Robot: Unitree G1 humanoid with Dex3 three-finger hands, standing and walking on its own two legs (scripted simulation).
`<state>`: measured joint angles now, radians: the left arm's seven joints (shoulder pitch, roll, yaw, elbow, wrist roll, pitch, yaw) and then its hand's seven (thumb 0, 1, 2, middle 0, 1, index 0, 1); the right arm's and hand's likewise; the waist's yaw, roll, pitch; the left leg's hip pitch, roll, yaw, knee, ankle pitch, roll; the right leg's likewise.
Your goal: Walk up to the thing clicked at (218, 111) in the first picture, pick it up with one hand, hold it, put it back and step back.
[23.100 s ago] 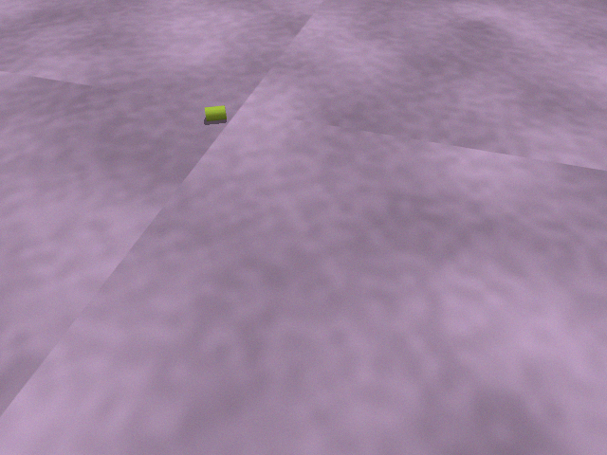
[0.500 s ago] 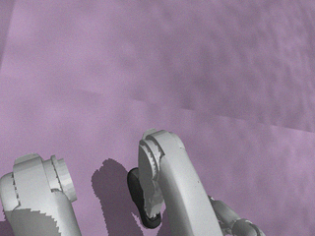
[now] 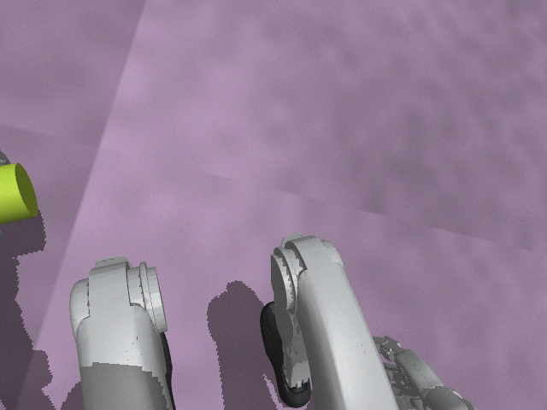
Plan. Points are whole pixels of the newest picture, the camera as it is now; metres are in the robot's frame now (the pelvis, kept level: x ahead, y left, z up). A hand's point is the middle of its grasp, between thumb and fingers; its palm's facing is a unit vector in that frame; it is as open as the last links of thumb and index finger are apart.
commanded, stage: settle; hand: left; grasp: from above
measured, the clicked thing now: out of the picture +0.41 +0.38 -0.19
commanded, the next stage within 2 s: lift in 0.12 s
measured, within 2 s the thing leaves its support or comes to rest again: neither
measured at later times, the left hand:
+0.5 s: hand out of the picture +0.40 +0.37 -0.10, palm faces -0.46 -0.14 -0.88, open 10.6 cm
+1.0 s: hand out of the picture +0.34 +0.35 +0.07, palm faces -0.42 -0.17 -0.89, open 10.6 cm
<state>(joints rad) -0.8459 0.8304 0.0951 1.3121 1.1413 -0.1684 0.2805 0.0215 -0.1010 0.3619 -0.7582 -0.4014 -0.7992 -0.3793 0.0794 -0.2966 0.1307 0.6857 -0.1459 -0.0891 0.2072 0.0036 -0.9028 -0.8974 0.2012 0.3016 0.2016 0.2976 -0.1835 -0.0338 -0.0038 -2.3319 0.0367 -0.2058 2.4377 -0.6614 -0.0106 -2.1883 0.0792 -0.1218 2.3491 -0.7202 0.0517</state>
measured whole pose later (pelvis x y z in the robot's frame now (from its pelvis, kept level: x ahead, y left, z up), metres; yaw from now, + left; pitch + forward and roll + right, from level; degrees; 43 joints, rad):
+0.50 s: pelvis -0.01 +0.00 +0.04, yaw +3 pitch +33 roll -9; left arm -0.76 0.76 0.10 1.12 1.12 -0.14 0.15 0.01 -0.12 0.39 -0.77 -0.39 -0.81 -0.37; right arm 0.17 -0.27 0.06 0.70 -0.09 0.01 0.13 0.01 -0.91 -0.90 0.20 0.30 0.20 0.30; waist -0.17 0.00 -0.08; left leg -2.25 0.03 -0.16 2.30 -0.63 0.00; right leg -2.12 0.06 -0.09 2.24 -0.70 0.04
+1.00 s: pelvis -0.01 +0.00 +0.16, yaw +7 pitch +30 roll -7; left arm -0.47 0.63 0.00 0.71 0.99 -0.05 0.03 0.01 -0.05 0.36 -0.71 -0.40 -0.75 -0.40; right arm 0.14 -0.25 0.00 0.65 0.00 0.04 0.03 0.01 -0.90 -0.90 0.20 0.30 0.20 0.30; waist -0.09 0.03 -0.16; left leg -1.83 0.04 -0.10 1.90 -0.60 0.01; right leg -1.72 0.04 -0.05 1.85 -0.66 0.04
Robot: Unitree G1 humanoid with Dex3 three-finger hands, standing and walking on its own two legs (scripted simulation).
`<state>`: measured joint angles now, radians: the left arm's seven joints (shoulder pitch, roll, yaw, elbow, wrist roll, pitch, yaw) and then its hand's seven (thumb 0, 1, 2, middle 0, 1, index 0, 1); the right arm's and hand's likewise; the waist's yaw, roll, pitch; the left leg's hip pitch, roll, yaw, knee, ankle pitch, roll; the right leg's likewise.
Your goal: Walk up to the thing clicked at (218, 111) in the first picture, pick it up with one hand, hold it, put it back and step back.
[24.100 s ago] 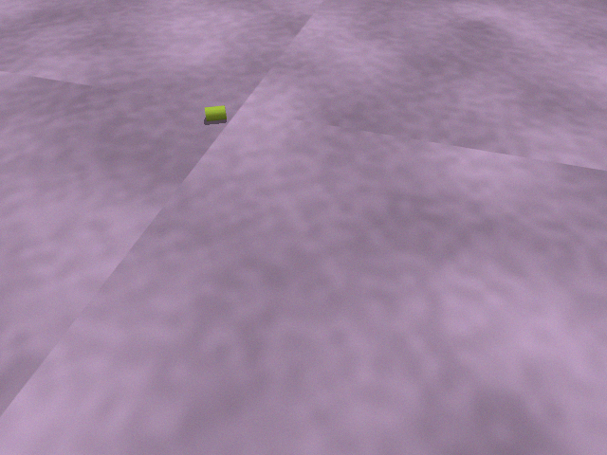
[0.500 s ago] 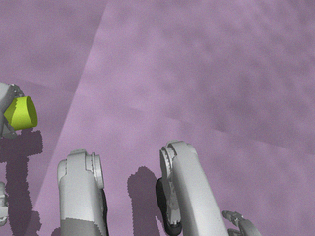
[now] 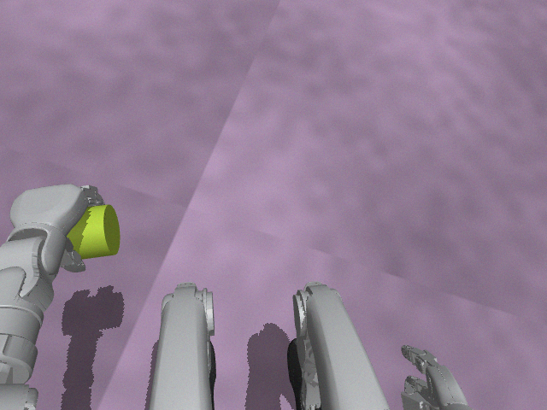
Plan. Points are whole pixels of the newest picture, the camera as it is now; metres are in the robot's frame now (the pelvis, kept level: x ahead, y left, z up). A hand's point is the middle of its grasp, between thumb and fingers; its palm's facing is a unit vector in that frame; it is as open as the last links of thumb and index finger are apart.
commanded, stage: lift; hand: left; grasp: from above
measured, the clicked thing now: (71, 234) +0.39 +0.31 -0.12
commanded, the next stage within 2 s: hold in 0.96 s
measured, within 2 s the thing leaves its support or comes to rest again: neither
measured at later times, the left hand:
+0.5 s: hand (16, 214) +0.34 +0.27 +0.09, palm faces -0.45 -0.12 -0.88, open 10.6 cm
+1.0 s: hand (7, 138) +0.38 +0.24 +0.17, palm faces -0.45 -0.13 -0.88, open 10.7 cm
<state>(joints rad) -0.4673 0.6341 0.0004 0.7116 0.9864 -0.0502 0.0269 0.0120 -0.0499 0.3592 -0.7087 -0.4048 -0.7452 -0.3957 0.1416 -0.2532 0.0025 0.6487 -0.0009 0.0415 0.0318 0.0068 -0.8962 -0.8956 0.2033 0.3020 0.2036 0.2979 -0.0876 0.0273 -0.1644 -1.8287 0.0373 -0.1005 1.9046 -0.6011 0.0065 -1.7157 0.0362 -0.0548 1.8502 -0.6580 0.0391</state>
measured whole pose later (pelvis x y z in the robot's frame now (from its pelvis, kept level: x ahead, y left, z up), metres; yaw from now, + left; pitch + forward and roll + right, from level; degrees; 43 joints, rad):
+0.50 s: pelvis +0.03 +0.00 +0.17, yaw +3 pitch +17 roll -3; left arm -0.29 0.47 -0.13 0.74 0.98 0.00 0.09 0.01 -0.04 0.35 -0.69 -0.44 -0.72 -0.44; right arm 0.23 -0.24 -0.01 0.72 0.03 -0.03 -0.04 0.01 -0.89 -0.90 0.20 0.30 0.20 0.30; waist -0.07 0.05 -0.14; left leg -1.08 0.04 -0.03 1.26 -0.47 0.00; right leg -1.00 0.02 -0.01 1.21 -0.51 0.03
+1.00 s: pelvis +0.08 +0.00 +0.25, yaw +3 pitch +10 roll -1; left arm -0.32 0.38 -0.18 0.85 0.97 0.07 0.14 0.00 -0.07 0.42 -0.69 -0.46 -0.72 -0.46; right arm 0.27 -0.25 -0.03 0.76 0.03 -0.03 -0.04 0.01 -0.89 -0.89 0.20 0.30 0.20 0.30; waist -0.07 0.03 -0.08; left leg -0.63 0.03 0.01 0.82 -0.36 0.00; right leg -0.57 0.01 0.03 0.79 -0.39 0.02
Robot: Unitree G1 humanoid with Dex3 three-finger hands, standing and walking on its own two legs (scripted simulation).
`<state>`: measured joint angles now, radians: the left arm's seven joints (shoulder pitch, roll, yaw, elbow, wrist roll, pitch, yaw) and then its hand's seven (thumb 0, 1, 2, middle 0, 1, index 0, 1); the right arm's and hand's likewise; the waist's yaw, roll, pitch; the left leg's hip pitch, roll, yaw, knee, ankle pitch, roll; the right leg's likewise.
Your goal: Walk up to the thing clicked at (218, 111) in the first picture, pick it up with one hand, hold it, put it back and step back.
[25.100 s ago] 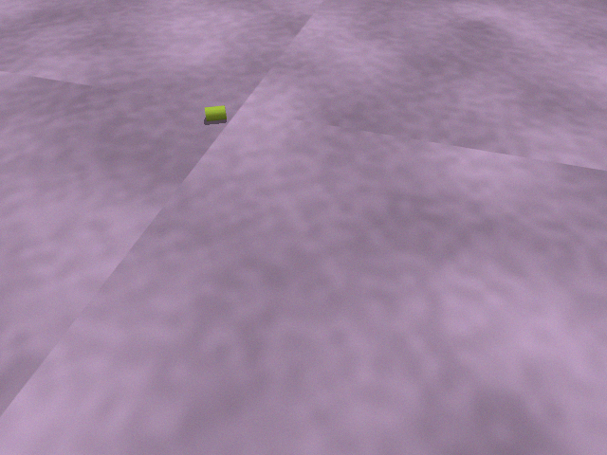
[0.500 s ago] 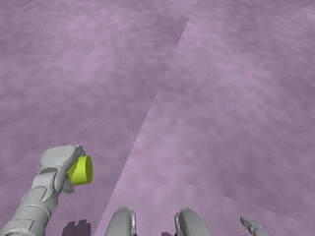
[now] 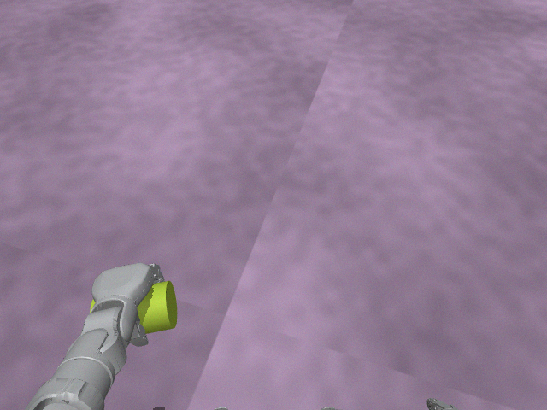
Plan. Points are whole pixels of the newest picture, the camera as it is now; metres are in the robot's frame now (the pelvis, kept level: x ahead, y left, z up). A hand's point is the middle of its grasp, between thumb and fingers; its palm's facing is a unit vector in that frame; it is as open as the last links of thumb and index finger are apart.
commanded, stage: hold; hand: left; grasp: from above
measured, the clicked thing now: (136, 310) +0.32 +0.23 -0.11
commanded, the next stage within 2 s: crouch in 1.96 s
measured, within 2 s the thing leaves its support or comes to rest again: neither
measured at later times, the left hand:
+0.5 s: hand (129, 293) +0.32 +0.22 -0.04, palm faces -0.45 -0.08 -0.89, open 10.7 cm
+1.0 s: hand (122, 313) +0.29 +0.22 -0.02, palm faces -0.45 -0.07 -0.89, open 10.7 cm
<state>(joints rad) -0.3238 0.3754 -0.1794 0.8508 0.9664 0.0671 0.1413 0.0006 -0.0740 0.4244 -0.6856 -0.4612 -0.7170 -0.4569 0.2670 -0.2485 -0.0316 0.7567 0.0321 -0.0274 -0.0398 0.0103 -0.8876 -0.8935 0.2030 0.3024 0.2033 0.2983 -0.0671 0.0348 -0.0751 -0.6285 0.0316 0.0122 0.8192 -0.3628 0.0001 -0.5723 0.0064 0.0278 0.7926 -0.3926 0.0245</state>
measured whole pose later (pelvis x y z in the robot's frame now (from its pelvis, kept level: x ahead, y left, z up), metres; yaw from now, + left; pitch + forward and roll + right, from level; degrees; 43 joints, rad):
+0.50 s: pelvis +0.02 +0.00 +0.02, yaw +0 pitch +5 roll -1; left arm -0.30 0.36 -0.21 0.78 0.99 0.07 0.07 0.00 -0.08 0.43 -0.69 -0.44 -0.73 -0.43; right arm 0.25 -0.26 -0.05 0.73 0.04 0.02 -0.02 0.01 -0.89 -0.89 0.20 0.30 0.20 0.30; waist -0.03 0.04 -0.07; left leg -0.42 0.02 0.03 0.64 -0.32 0.00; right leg -0.37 0.00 0.04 0.62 -0.34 0.03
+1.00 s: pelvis -0.01 +0.00 +0.03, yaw +0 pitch +1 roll +0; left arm -0.26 0.37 -0.22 0.72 0.98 0.05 0.03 0.00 -0.08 0.42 -0.71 -0.42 -0.74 -0.42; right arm 0.22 -0.26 -0.03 0.70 0.05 0.04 -0.03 0.01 -0.89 -0.89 0.20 0.30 0.20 0.30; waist -0.01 0.05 -0.02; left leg -0.34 0.02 0.03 0.55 -0.24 0.00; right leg -0.30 -0.01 0.04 0.55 -0.28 0.02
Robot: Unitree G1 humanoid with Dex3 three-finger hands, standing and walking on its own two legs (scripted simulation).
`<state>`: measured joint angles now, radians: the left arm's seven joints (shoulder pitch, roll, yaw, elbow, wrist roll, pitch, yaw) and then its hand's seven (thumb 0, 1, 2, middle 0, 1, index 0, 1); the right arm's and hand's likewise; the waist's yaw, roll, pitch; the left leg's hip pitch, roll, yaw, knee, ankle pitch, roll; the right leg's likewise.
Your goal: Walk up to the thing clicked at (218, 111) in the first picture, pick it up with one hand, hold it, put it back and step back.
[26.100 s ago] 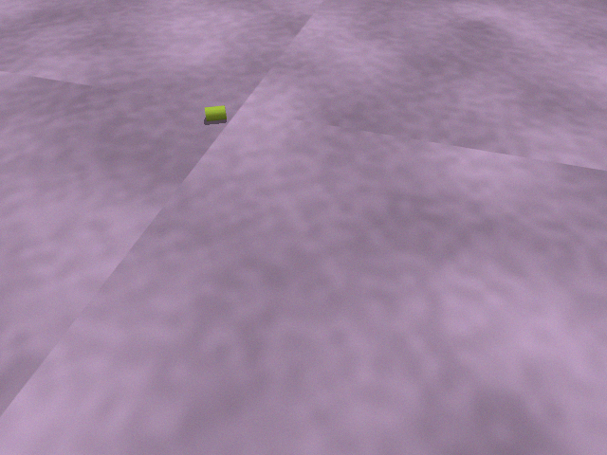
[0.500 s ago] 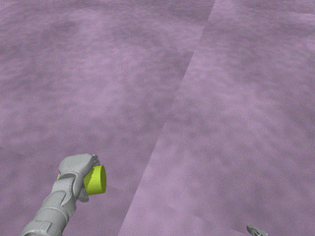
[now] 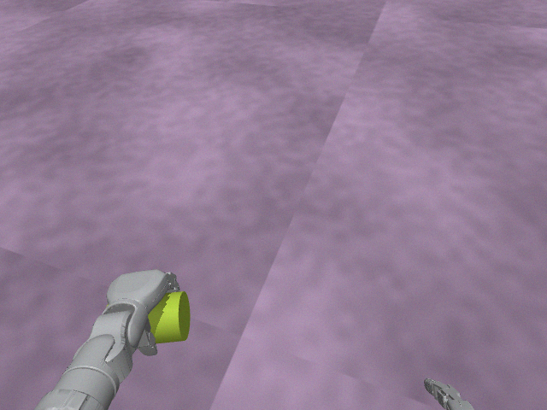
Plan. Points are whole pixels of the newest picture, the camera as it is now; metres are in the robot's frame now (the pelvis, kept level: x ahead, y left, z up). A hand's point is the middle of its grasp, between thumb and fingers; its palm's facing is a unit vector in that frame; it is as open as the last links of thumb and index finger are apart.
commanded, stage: hold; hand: left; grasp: from above
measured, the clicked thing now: (149, 318) +0.30 +0.23 -0.07
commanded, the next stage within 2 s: crouch in 0.96 s
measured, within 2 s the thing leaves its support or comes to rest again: neither
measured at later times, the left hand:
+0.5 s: hand (146, 307) +0.30 +0.22 -0.03, palm faces -0.44 -0.07 -0.90, open 10.7 cm
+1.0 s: hand (145, 304) +0.31 +0.22 -0.03, palm faces -0.44 -0.08 -0.89, open 10.7 cm
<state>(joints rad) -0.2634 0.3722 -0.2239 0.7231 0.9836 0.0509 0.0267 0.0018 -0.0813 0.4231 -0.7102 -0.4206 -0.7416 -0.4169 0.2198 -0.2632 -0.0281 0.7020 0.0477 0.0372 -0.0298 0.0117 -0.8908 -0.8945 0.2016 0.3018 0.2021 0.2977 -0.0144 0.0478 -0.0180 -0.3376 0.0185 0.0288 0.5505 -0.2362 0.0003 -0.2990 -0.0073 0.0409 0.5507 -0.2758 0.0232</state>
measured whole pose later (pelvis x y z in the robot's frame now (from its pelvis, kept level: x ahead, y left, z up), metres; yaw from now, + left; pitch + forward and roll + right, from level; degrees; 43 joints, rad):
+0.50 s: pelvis +0.00 +0.00 +0.00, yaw +0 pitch +0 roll +0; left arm -0.27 0.38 -0.22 0.67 0.98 0.06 -0.02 0.00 -0.08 0.43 -0.71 -0.43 -0.74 -0.42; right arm 0.19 -0.26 -0.02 0.71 0.06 0.04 -0.05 0.01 -0.90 -0.90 0.20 0.30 0.20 0.30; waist 0.00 0.05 -0.01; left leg -0.29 0.02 0.03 0.50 -0.22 0.00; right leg -0.26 -0.01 0.04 0.51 -0.26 0.02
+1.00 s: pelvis +0.01 +0.00 +0.01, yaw +0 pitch +0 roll +0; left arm -0.25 0.38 -0.22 0.65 0.98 0.06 -0.04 0.00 -0.08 0.44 -0.70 -0.44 -0.73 -0.44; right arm 0.19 -0.25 -0.03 0.70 0.06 0.06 -0.05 0.01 -0.90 -0.90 0.20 0.30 0.20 0.30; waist 0.00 0.05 -0.02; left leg -0.27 0.01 0.03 0.48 -0.22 0.00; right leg -0.23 -0.01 0.04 0.48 -0.26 0.02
